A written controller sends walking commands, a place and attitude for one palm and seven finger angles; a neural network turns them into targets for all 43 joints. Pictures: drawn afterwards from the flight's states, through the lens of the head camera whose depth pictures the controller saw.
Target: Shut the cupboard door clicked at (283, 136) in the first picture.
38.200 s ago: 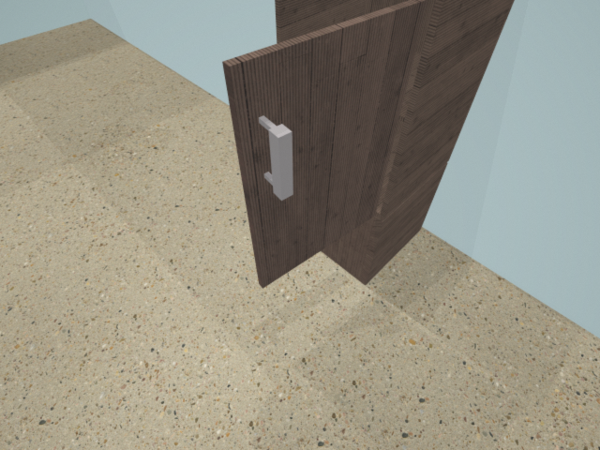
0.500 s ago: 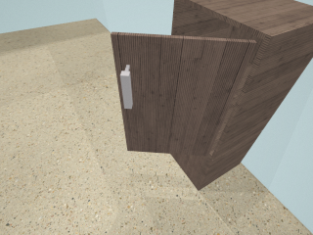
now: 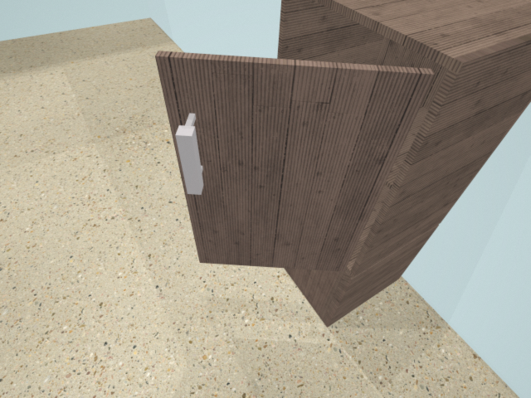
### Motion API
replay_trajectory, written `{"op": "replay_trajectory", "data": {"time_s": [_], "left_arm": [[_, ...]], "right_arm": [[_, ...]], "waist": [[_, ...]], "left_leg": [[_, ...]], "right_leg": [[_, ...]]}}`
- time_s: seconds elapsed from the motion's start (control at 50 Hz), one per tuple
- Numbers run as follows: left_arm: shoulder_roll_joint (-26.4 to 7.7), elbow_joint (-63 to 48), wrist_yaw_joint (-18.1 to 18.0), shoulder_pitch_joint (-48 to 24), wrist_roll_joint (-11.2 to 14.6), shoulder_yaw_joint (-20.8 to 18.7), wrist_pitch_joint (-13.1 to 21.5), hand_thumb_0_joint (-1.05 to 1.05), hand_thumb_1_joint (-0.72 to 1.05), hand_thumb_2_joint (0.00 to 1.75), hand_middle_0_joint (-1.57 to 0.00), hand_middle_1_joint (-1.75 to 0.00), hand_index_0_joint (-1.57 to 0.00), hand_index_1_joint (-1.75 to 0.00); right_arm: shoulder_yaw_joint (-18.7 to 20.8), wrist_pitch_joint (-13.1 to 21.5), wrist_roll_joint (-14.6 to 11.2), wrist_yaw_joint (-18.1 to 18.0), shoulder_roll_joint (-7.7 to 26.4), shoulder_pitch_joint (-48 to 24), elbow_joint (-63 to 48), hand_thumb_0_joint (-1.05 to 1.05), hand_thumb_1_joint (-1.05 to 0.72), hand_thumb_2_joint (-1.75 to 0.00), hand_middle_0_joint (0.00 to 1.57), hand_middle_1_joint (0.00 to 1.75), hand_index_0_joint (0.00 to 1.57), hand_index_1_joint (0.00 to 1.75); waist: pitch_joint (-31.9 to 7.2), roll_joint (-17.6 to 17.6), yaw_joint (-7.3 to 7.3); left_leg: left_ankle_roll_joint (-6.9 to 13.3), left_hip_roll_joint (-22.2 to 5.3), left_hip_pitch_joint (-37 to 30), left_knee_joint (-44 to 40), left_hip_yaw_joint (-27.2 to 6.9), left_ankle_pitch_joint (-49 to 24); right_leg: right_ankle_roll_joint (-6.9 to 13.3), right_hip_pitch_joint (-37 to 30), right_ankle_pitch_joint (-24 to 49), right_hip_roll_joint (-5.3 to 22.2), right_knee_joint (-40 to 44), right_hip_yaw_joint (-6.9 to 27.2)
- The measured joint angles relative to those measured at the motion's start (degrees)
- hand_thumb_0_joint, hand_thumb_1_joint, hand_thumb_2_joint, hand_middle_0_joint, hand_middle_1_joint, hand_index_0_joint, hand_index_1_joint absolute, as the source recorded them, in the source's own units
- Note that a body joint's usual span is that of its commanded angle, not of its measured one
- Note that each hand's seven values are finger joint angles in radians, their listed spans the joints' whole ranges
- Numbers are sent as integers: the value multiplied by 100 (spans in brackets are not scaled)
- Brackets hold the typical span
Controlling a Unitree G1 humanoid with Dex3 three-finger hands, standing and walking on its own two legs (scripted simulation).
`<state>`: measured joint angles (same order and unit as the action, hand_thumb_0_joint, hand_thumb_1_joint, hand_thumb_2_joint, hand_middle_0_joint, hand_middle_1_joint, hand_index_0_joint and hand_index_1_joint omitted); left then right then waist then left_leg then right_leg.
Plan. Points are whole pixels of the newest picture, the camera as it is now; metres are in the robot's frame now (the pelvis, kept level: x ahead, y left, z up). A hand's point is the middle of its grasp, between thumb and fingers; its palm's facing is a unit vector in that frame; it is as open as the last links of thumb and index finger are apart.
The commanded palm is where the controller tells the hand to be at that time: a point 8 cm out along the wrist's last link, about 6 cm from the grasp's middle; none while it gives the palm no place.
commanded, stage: come to a stop and stand still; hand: left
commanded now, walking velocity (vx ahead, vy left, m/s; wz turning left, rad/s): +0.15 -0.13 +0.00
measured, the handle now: (193, 154) +0.49 +0.17 +0.09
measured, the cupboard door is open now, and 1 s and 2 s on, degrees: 55 55 55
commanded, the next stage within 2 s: look again from close up in 1.22 s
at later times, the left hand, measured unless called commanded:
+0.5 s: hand out of the picture +0.13 +0.16 -0.17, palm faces +0.00 -0.98 -0.22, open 7.3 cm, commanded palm none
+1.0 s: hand out of the picture +0.06 +0.23 -0.15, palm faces -0.01 -0.94 -0.33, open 7.4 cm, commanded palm none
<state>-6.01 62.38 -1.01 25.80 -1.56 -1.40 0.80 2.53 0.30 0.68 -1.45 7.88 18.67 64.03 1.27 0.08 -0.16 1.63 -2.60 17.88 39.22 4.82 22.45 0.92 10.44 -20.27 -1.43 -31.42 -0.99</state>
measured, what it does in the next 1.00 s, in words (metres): steps on the spot: right foot, then right foot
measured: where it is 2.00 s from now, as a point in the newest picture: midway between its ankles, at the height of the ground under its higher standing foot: outside the picture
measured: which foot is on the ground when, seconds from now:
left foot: down 0.00-1.00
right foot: down 0.00-0.06, up 0.08-0.28, down 0.30-0.54, up 0.56-0.70, down 0.72-1.00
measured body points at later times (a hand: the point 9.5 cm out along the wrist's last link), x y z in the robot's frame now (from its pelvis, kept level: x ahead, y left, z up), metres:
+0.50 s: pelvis +0.04 -0.02 -0.01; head +0.08 -0.02 +0.44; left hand +0.13 +0.21 -0.16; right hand +0.04 -0.26 -0.16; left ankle +0.02 +0.07 -0.72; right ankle +0.10 -0.17 -0.73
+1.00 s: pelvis -0.01 +0.00 +0.00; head -0.01 -0.01 +0.45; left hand +0.06 +0.28 -0.12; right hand +0.09 -0.26 -0.13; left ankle +0.03 +0.07 -0.73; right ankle +0.03 -0.14 -0.73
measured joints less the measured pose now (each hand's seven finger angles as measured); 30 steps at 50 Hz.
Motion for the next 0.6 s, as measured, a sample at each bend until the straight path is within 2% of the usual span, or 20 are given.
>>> {"op": "replay_trajectory", "data": {"time_s": [0.06, 0.12, 0.16, 0.2, 0.24, 0.3, 0.32, 0.38, 0.44, 0.5, 0.52, 0.56, 0.6], "left_arm": [[-8, 56, 3, -16, 13, -20, -59, 0, 91, 90, -20, -30, -20, -30], [-43, 95, 46, -215, -40, -34, -205, 0, 91, 90, -20, -30, -20, -30], [-109, 14, 70, -457, -38, -74, -231, 0, 91, 90, -20, -30, -20, -30], [-162, -140, 71, -735, -7, -107, -224, 0, 91, 90, -20, -30, -20, -30], [-290, -235, -11, -956, -32, -138, -234, 2, 93, 90, -20, -30, -20, -30], [-514, -426, -23, -1133, 19, -178, -84, 2, 95, 90, -20, -30, -20, -30], [-583, -461, -44, -1169, 23, -186, -27, 2, 94, 90, -20, -30, -20, -30], [-533, -474, -92, -1372, 27, -147, 5, 2, 94, 90, -19, -30, -20, -30], [-429, -554, -135, -1559, 6, -106, -17, 1, 93, 90, -19, -30, -20, -30], [-344, -645, -152, -1696, -9, -100, -103, 0, 92, 90, -20, -30, -20, -30], [-338, -662, -149, -1719, -2, -104, -137, 0, 92, 90, -20, -30, -20, -30], [-356, -662, -139, -1723, 29, -132, -251, 0, 91, 90, -20, -30, -20, -30], [-366, -631, -152, -1734, 32, -157, -370, 0, 92, 90, -20, -30, -20, -30]], "right_arm": [[-3, 144, 20, -27, -82, -116, -46, 1, -90, -90, 20, 30, 19, 30], [-25, 290, 73, -75, -157, -164, -163, 1, -90, -90, 20, 30, 19, 30], [-59, 324, 81, -101, -210, -136, -197, 0, -90, -90, 20, 30, 20, 30], [-87, 298, 84, -114, -236, -94, -181, 0, -90, -90, 20, 30, 20, 30], [-102, 228, 83, -113, -247, -71, -137, 0, -90, -90, 20, 30, 20, 30], [-84, 104, 52, -78, -272, 0, -81, 0, -90, -90, 20, 30, 20, 30], [-70, 54, 31, -58, -280, 23, -69, 0, -90, -90, 20, 30, 20, 30], [31, -116, -21, -33, -136, -94, -88, 0, -90, -90, 20, 30, 20, 30], [101, -205, -45, -34, -1, -284, -179, 0, -90, -90, 20, 30, 20, 30], [133, -207, -51, -20, 95, -449, -318, 0, -90, -90, 20, 30, 19, 30], [138, -189, -49, -14, 107, -495, -357, 0, -90, -90, 20, 30, 19, 30], [126, -145, -17, 2, 75, -542, -430, 0, -91, -90, 20, 30, 19, 30], [97, -101, 31, -2, 45, -526, -515, 0, -91, -90, 20, 30, 19, 30]], "waist": [[33, -222, -17], [43, -303, 22], [80, -295, 66], [130, -232, 85], [201, -142, 107], [281, -137, 117], [271, -183, 102], [330, 43, 155], [429, 104, 164], [500, 19, 128], [518, -54, 113], [509, -285, 56], [431, -328, 57]], "left_leg": [[53, 65, -205, -264, 194, -390], [66, 36, -442, -454, 384, -236], [10, 8, -616, -760, 410, -349], [-21, -26, -765, -1044, 385, -479], [-78, -91, -863, -1152, 330, -513], [-205, -107, -849, -862, 246, -298], [-248, -80, -790, -679, 239, -171], [-266, -129, -567, -225, 68, 158], [-269, 8, -287, 311, -56, 575], [-290, 148, -246, 110, -30, 388], [-220, 191, -316, -132, 22, 14], [37, 311, -429, -310, 179, -251], [185, 336, -483, -493, 207, -294]], "right_leg": [[-8, 108, -251, 86, -495, 75], [26, 812, -596, 158, -2037, -12], [-32, 1216, -451, 268, -2474, -111], [-101, 1399, -192, 403, -2182, -186], [-150, 1334, 194, 490, -1440, -242], [-183, 938, 1266, 609, -201, -224], [-233, 854, 1140, 649, -107, -200], [-256, 899, 634, 597, -310, -324], [-248, 932, 687, 610, -314, -373], [-286, 982, 753, 658, -322, -349], [-319, 1008, 758, 687, -366, -310], [-325, 1049, 666, 760, -454, -134], [-269, 1146, 6, 651, -908, 29]]}}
